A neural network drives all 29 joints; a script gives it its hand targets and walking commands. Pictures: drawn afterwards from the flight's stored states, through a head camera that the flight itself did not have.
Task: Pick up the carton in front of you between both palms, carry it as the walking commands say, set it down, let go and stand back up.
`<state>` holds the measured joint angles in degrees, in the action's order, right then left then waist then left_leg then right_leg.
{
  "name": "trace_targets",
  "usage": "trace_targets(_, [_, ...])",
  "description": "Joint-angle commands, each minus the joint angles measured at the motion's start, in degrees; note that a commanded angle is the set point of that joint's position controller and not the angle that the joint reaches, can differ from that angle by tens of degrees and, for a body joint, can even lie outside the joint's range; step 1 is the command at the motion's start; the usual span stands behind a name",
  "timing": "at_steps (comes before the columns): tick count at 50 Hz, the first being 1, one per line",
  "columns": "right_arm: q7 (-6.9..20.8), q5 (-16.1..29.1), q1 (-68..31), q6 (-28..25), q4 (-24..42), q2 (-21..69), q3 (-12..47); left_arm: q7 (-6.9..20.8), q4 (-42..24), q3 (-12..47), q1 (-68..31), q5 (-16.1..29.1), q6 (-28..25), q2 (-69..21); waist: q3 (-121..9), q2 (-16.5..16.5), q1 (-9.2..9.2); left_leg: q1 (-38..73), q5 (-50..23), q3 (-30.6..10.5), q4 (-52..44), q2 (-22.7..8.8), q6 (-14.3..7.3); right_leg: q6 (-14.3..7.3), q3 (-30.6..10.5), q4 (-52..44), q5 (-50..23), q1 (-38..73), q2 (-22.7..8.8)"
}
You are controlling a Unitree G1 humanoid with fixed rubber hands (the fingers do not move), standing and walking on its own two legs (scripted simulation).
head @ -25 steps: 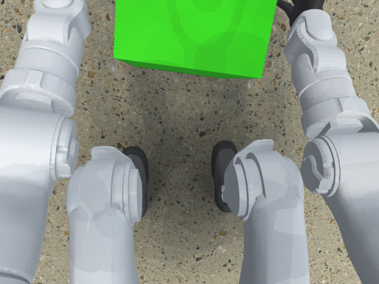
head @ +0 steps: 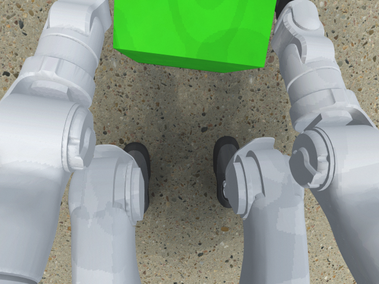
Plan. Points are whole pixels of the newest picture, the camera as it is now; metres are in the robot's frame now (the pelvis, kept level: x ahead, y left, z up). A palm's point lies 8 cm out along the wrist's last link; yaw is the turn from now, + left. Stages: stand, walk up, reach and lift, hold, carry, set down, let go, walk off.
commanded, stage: reach and lift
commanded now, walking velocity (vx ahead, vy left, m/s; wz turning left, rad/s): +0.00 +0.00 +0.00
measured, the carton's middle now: (191, 5) +0.54 -0.01 -0.25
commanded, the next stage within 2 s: none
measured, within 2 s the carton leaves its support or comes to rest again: leaves its support in 0.14 s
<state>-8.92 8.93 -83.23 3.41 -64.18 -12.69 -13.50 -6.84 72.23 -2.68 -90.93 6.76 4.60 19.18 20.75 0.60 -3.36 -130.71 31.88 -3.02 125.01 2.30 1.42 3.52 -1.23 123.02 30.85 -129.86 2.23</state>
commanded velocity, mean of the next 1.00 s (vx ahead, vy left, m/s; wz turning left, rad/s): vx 0.00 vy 0.00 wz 0.00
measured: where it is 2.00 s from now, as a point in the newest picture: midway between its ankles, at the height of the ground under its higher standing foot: (183, 186)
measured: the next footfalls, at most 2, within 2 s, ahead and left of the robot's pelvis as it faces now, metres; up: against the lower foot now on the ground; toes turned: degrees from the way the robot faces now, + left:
none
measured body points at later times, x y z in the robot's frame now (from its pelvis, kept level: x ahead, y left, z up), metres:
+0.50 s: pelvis +0.00 +0.00 +0.05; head +0.29 +0.02 +0.40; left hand +0.54 +0.15 -0.03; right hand +0.52 -0.15 -0.03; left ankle +0.11 +0.13 -0.34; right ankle +0.12 -0.14 -0.34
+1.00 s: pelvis +0.02 +0.00 +0.17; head +0.25 +0.02 +0.56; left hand +0.49 +0.15 +0.11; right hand +0.49 -0.15 +0.12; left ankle +0.11 +0.13 -0.34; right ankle +0.12 -0.14 -0.34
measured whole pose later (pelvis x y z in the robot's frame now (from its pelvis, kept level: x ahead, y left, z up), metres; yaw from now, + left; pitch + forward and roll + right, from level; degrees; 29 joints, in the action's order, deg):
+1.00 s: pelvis +0.02 +0.00 +0.17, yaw +2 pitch +40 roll -1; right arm -3.1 -9.4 -48.8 21.1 -35.1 2.9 -25.9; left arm -3.3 38.7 -22.6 -51.6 -10.7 21.0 -0.8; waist -12.3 0.2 -2.0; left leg -103.2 28.4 -5.8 91.4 6.3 2.9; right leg 4.0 -5.5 90.6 28.1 -102.9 5.7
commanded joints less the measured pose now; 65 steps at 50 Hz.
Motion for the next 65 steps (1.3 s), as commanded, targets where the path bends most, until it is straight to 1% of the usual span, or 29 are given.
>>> trace_targets(1, [16.3,-2.4,-31.1,3.0,12.1,46.8,12.1,15.2,-12.0,5.5,-22.2,-1.7,1.5,-50.6,-61.5,-4.1,-0.46,26.7,-12.4,5.9,-8.6,4.8,-1.4,-1.0,6.8,-6.8,-14.0,27.3,4.8])
trace_targets(2, [16.9,-1.7,-31.0,3.5,13.3,49.1,12.7,15.9,-13.6,5.5,-22.3,-1.5,1.9,-51.8,-63.1,-3.7,0.28,26.9,-13.8,6.3,-8.1,4.8,-1.6,-1.1,6.6,-6.6,-15.6,28.1,4.9])
trace_targets(5, [18.0,0.7,-30.1,4.4,17.9,54.7,15.2,16.4,-18.6,8.0,-22.2,0.3,2.6,-56.7,-72.1,-4.2,0.03,30.9,-19.9,6.5,-7.1,5.0,-1.7,-1.2,6.9,-5.3,-22.2,31.3,5.2])
trace_targets(8, [17.9,3.1,-29.6,5.5,23.0,59.7,19.1,16.0,-25.8,12.4,-23.2,2.8,3.3,-62.2,-85.1,-4.6,-0.41,38.3,-26.4,6.9,-7.1,5.4,-1.1,-1.3,7.4,-5.2,-28.5,37.1,5.5])
trace_targets(10, [17.6,3.4,-30.2,6.8,27.4,61.5,20.6,15.4,-30.8,15.3,-24.0,3.8,4.5,-65.7,-93.9,-6.2,-0.83,43.9,-28.9,7.1,-8.1,5.8,-0.5,-1.3,7.8,-6.2,-30.2,39.3,5.8])
trace_targets(12, [17.6,3.1,-30.6,8.2,31.6,61.8,22.2,14.6,-36.4,17.6,-24.6,4.1,5.8,-68.5,-103.8,-6.0,-1.67,49.8,-31.2,7.2,-8.5,6.2,-0.1,-0.9,8.6,-7.0,-31.0,40.7,6.2])
trace_targets(14, [17.0,2.6,-30.0,9.5,35.3,63.6,24.0,13.7,-38.8,18.6,-22.4,3.3,7.5,-71.5,-107.9,-7.5,-0.97,52.3,-30.3,7.8,-10.5,6.9,0.4,-0.7,9.0,-8.5,-29.3,41.0,6.7])
trace_targets(15, [17.0,1.6,-29.0,10.3,36.0,64.2,24.4,13.6,-38.8,18.2,-20.5,2.5,8.3,-72.8,-106.8,-6.4,-1.07,51.1,-28.8,7.8,-11.6,7.3,0.4,-0.6,9.0,-9.8,-28.1,41.4,6.9])
trace_targets(17, [17.1,-0.5,-26.1,12.0,34.8,65.2,23.2,13.9,-36.4,16.4,-16.3,0.2,10.2,-73.9,-100.4,-6.0,-0.78,47.3,-22.8,8.0,-14.7,7.6,0.5,-0.7,9.0,-12.6,-22.4,39.4,7.0])
trace_targets(18, [17.4,-1.6,-25.1,12.7,33.6,65.7,22.3,14.3,-33.6,14.8,-13.8,-1.4,11.2,-74.9,-95.7,-6.0,-0.50,44.8,-19.5,8.2,-16.3,7.7,0.5,-0.8,8.9,-14.2,-19.5,37.7,7.0])
trace_targets(19, [17.8,-3.1,-23.6,13.5,31.2,66.1,21.0,14.7,-31.8,13.1,-12.6,-3.1,11.8,-75.0,-91.4,-5.8,-0.10,42.3,-16.4,8.2,-18.0,7.7,0.5,-0.9,8.7,-15.7,-16.7,36.3,7.0])
trace_targets(20, [18.2,-4.9,-22.3,14.3,28.8,66.4,19.2,15.2,-29.1,10.7,-11.3,-4.7,12.5,-75.6,-86.9,-5.3,-0.43,39.2,-12.9,8.2,-19.5,7.8,0.4,-1.1,8.5,-17.4,-13.8,35.3,7.0])
trace_targets(21, [18.6,-6.6,-21.3,14.9,26.6,66.6,17.0,15.6,-26.3,8.0,-9.4,-6.7,13.1,-75.7,-82.6,-5.8,0.17,37.4,-10.4,8.3,-21.3,7.8,0.3,-1.3,8.5,-18.9,-11.2,33.3,7.1])
trace_targets(22, [18.9,-8.5,-19.7,15.5,23.9,66.8,14.8,15.9,-25.2,5.9,-9.8,-7.9,13.4,-75.4,-80.3,-5.0,-0.59,35.6,-8.1,8.2,-22.5,7.8,0.2,-1.5,8.4,-20.4,-9.4,33.1,7.1])
trace_targets(23, [19.3,-10.2,-18.6,16.0,21.9,66.9,12.7,16.3,-23.9,3.8,-10.0,-9.4,13.7,-74.4,-79.2,-4.8,-0.20,34.9,-6.6,8.4,-23.8,7.8,0.1,-1.6,8.3,-21.6,-8.4,33.3,7.1])
trace_targets(25, [19.7,-12.7,-18.3,16.2,20.2,66.5,10.0,16.7,-22.1,0.8,-10.1,-11.2,13.9,-74.2,-77.8,-4.8,-0.68,34.9,-5.3,8.1,-26.1,7.9,-0.1,-1.8,8.3,-23.6,-7.2,32.9,7.3])
trace_targets(26, [19.8,-13.0,-19.2,16.1,20.5,66.6,9.5,16.8,-21.4,-0.1,-9.6,-11.8,13.9,-74.2,-78.3,-5.1,-0.04,35.7,-5.5,8.2,-27.0,8.0,-0.2,-1.9,8.1,-24.6,-7.0,33.4,7.3])
trace_targets(27, [19.9,-13.7,-19.0,16.2,20.2,66.8,9.0,16.9,-21.5,-0.8,-9.9,-12.0,13.8,-74.5,-78.5,-3.7,-0.79,36.0,-5.6,7.8,-27.9,8.0,-0.4,-1.9,8.2,-25.6,-7.1,34.3,7.4])
trace_targets(28, [20.0,-13.8,-19.7,16.1,20.7,66.9,8.8,16.9,-21.1,-0.9,-9.8,-12.3,13.9,-74.8,-79.4,-4.5,-0.38,37.2,-5.6,7.9,-28.9,8.1,-0.4,-1.9,8.1,-26.4,-7.1,34.8,7.4])
trace_targets(29, [20.1,-14.2,-18.9,16.3,20.5,67.4,8.7,16.9,-21.5,-1.1,-10.1,-12.4,13.9,-75.2,-80.0,-3.6,-1.03,38.3,-5.4,7.6,-29.9,8.1,-0.5,-1.9,8.2,-27.5,-6.9,35.7,7.5])
trace_targets(30, [20.1,-14.1,-19.5,16.3,21.1,67.8,9.1,16.9,-21.9,-1.0,-10.1,-12.5,14.0,-75.3,-81.9,-3.4,-0.34,39.6,-5.7,7.7,-30.6,8.1,-0.6,-1.9,8.1,-28.3,-7.0,36.9,7.4])
trace_targets(32, [20.3,-13.7,-19.1,16.6,21.5,68.6,9.8,17.1,-22.2,-0.8,-9.7,-12.6,14.4,-76.2,-83.2,-3.7,-0.12,42.0,-6.0,7.7,-32.4,8.0,-0.5,-1.9,7.9,-30.0,-7.1,38.8,7.5])
trace_targets(34, [20.6,-13.3,-18.1,17.0,22.2,69.7,11.0,17.1,-24.3,0.6,-9.4,-12.1,14.6,-77.3,-86.5,-3.4,-0.23,45.1,-6.9,7.6,-33.9,8.1,-0.4,-1.7,7.9,-31.5,-7.7,41.3,7.5])
trace_targets(39, [21.2,-11.0,-14.3,17.7,24.2,73.2,15.4,17.6,-27.5,4.5,-5.7,-10.8,15.4,-80.5,-90.5,-3.3,1.05,51.6,-10.9,7.7,-37.3,8.0,0.0,-1.3,7.4,-34.8,-11.1,47.1,7.7])
trace_targets(42, [21.2,-10.0,-10.9,18.0,25.3,74.6,17.7,17.7,-29.6,7.0,-3.3,-9.6,15.7,-82.1,-91.1,-2.8,0.83,54.6,-12.4,7.5,-39.3,8.0,0.2,-1.2,6.8,-37.3,-12.7,51.2,7.7])
trace_targets(43, [21.1,-9.6,-10.2,17.9,26.1,74.6,18.5,17.8,-29.9,7.9,-2.0,-9.4,15.8,-82.3,-90.7,-3.5,0.92,55.7,-12.9,7.3,-40.1,8.0,0.3,-1.2,6.6,-37.8,-13.1,51.8,7.8])
trace_targets(51, [20.7,-8.6,-1.3,17.4,27.6,76.4,22.6,17.6,-32.4,11.6,6.5,-7.9,15.2,-84.0,-85.4,-2.8,1.38,63.1,-14.1,5.9,-47.1,8.1,0.7,-1.3,4.9,-45.0,-14.0,60.1,7.9])
trace_targets(59, [20.3,-10.7,9.4,15.9,25.8,77.3,22.5,17.1,-32.1,11.7,16.4,-9.3,13.7,-84.5,-76.4,-2.2,1.56,71.0,-15.7,3.7,-56.3,7.7,0.6,-1.5,2.8,-53.9,-15.4,68.8,7.6])
trace_targets(65, [20.0,-11.3,17.0,14.4,26.8,77.8,24.1,16.8,-33.4,13.7,23.8,-9.6,12.3,-85.3,-73.0,-1.9,1.77,79.6,-20.2,2.0,-63.1,7.0,0.4,-1.7,1.1,-60.6,-19.8,77.5,7.0])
